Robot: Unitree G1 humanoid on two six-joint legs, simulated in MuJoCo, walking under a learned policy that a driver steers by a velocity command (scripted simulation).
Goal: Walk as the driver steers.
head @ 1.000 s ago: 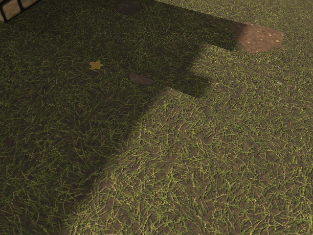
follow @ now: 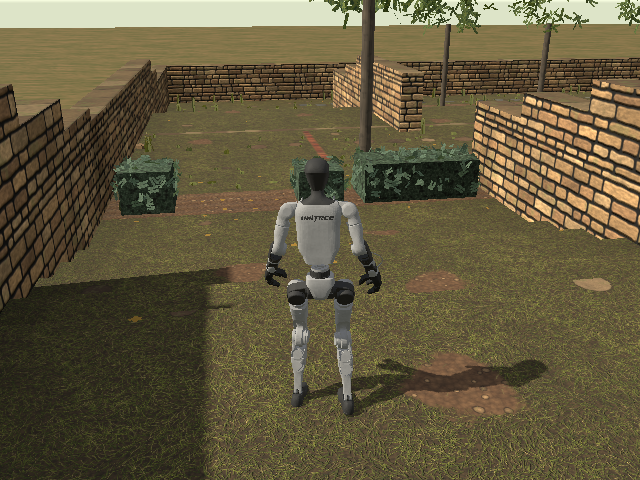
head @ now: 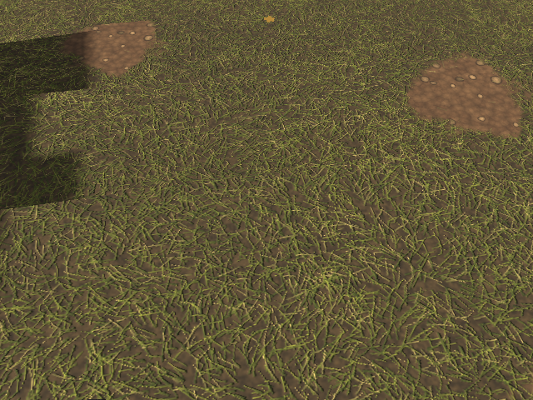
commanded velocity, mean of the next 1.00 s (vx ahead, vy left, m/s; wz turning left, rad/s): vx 0.16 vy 0.00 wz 0.56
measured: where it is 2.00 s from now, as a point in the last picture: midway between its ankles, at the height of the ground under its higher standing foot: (170, 317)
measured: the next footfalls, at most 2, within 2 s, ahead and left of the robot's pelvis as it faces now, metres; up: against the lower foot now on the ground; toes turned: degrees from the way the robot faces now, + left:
right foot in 0.04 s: +0.01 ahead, -0.13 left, +0.00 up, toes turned +9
left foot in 0.46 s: +0.02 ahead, +0.15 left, +0.00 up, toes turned +27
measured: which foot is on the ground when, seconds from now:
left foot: down 0.00-0.06, up 0.08-0.44, down 0.46-0.98, up 1.00-1.00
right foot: up 0.00-0.02, down 0.04-0.46, up 0.48-0.96, down 0.98-1.00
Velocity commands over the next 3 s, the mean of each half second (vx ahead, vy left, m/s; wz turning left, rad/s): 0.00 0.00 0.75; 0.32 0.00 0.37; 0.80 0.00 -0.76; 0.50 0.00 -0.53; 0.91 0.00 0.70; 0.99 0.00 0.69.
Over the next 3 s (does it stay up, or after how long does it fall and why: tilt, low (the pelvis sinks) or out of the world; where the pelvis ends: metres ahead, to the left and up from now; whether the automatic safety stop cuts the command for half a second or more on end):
stays up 1.49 0.42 -0.20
